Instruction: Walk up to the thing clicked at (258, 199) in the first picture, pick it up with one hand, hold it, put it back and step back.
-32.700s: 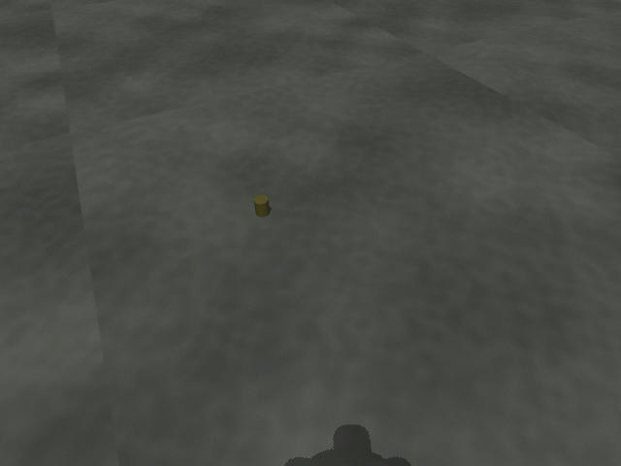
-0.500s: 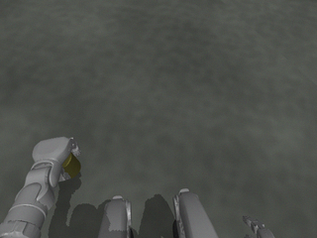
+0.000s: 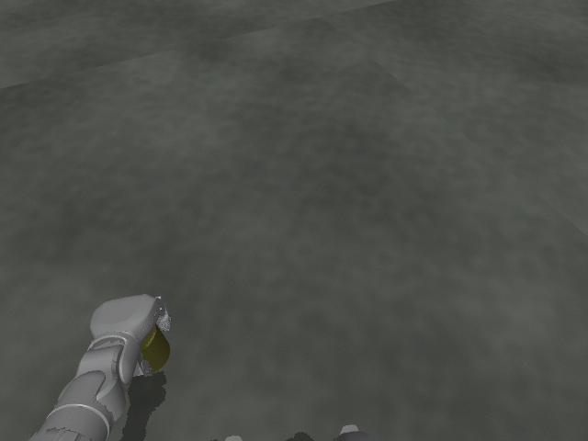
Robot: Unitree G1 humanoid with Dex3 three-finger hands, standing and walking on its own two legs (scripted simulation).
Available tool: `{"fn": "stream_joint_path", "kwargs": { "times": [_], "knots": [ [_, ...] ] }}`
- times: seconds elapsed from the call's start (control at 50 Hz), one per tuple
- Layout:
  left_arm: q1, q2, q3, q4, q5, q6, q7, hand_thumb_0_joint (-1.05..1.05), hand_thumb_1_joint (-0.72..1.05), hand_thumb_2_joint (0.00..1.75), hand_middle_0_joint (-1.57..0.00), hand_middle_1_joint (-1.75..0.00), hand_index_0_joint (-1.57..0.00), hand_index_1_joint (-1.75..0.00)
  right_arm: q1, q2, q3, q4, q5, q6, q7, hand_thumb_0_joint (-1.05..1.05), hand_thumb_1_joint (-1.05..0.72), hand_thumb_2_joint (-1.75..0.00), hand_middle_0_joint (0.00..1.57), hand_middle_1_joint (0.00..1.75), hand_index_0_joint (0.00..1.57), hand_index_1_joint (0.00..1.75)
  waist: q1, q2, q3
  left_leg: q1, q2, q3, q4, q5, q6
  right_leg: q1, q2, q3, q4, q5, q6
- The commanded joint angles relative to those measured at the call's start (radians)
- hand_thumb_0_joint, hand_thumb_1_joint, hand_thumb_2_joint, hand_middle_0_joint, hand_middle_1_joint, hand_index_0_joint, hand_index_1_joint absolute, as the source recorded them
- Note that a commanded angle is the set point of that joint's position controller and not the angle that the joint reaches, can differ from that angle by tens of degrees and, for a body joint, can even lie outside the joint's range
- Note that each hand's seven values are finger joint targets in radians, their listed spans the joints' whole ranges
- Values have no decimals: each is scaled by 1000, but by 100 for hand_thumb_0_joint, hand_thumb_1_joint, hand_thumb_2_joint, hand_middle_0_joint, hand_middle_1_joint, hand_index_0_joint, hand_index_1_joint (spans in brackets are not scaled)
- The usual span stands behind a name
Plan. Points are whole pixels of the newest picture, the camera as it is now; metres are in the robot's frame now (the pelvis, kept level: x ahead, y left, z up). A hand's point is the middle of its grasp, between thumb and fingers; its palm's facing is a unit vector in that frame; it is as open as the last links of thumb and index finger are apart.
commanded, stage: lift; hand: left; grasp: from above
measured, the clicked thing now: (142, 344) +0.33 +0.23 -0.12
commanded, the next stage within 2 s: hold in 0.20 s
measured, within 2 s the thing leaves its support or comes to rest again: neither
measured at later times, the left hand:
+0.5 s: hand (128, 325) +0.33 +0.22 -0.03, palm faces -0.46 -0.07 -0.89, open 8.6 cm
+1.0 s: hand (123, 323) +0.32 +0.22 +0.00, palm faces -0.46 -0.06 -0.88, open 8.6 cm
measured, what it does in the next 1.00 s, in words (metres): rises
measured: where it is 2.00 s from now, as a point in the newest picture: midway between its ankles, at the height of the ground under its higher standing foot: outside the picture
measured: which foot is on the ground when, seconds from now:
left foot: down 0.00-1.00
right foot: down 0.00-1.00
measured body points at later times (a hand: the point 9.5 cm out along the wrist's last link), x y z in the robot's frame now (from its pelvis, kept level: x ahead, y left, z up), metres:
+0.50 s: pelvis +0.03 +0.00 +0.05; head +0.07 -0.01 +0.49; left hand +0.35 +0.22 +0.02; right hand +0.12 -0.27 -0.08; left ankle +0.03 +0.11 -0.67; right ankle +0.04 -0.14 -0.67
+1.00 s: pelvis +0.03 +0.00 +0.06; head +0.05 -0.01 +0.51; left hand +0.34 +0.22 +0.05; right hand +0.14 -0.26 -0.06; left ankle +0.03 +0.11 -0.67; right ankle +0.04 -0.14 -0.67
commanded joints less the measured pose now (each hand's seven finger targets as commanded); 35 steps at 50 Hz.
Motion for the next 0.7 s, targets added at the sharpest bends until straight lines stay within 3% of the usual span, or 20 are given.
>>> {"fn": "stream_joint_path", "kwargs": {
  "times": [0.0,0.04,0.1,0.16,0.2,0.34,0.38,0.42,0.48,0.68],
  "knots": [
    [-299,208,95,-164,0,-4,43,0,54,87,-94,-79,-94,-79,24,-150,-56,-93,-1,-33,-4,0,-91,-90,20,30,20,30,17,30,-285,290,-29,-6,-232,218,-1,207,27,-26,-209,182,-39],
    [-291,193,83,-162,6,-7,38,0,53,86,-94,-78,-94,-78,23,-149,-56,-100,-2,-31,-1,0,-91,-90,20,30,20,30,19,37,-278,324,-31,-2,-256,239,-4,226,24,-27,-230,198,-40],
    [-286,217,101,-201,12,-14,40,0,55,84,-94,-79,-95,-79,18,-148,-59,-109,-2,-25,0,0,-91,-90,20,30,20,30,35,42,-289,380,-31,0,-289,283,-5,280,23,-25,-266,233,-40],
    [-311,210,99,-221,15,-16,43,0,56,86,-96,-79,-96,-79,19,-149,-59,-107,-2,-22,0,0,-91,-90,20,30,20,30,18,32,-290,412,-34,1,-308,310,-5,314,20,-22,-290,262,-36],
    [-330,230,111,-242,19,-21,50,0,56,89,-95,-81,-96,-80,12,-152,-64,-111,-2,-18,-1,0,-91,-90,20,30,20,30,19,38,-295,439,-33,4,-322,327,-3,329,18,-20,-310,278,-34],
    [-335,202,89,-250,29,-13,51,0,53,87,-92,-80,-93,-79,6,-157,-71,-102,-1,-8,-1,0,-90,-90,20,30,20,30,17,45,-295,522,-34,9,-365,406,-9,382,18,-19,-355,343,-34],
    [-323,175,63,-236,25,-8,37,0,55,83,-93,-77,-95,-76,4,-155,-69,-97,1,-7,1,0,-90,-90,20,30,20,30,11,37,-257,528,-32,8,-383,406,-9,381,19,-24,-370,338,-36],
    [-324,210,90,-232,24,-9,28,0,52,86,-91,-79,-92,-78,-3,-161,-76,-100,3,-5,1,0,-90,-90,20,30,20,30,27,33,-271,539,-35,13,-393,424,-7,414,18,-20,-381,359,-34],
    [-311,178,65,-232,15,-8,8,0,54,85,-92,-79,-94,-78,-15,-155,-70,-110,3,-4,5,0,-90,-90,20,30,20,30,26,20,-240,540,-37,16,-411,426,-5,433,19,-20,-399,366,-34],
    [-304,217,91,-293,27,-29,-35,0,53,85,-91,-80,-93,-78,-51,-158,-70,-153,8,6,8,0,-90,-90,20,30,20,30,51,17,-219,549,-42,22,-460,396,0,482,18,-11,-439,340,-36]
  ]
}}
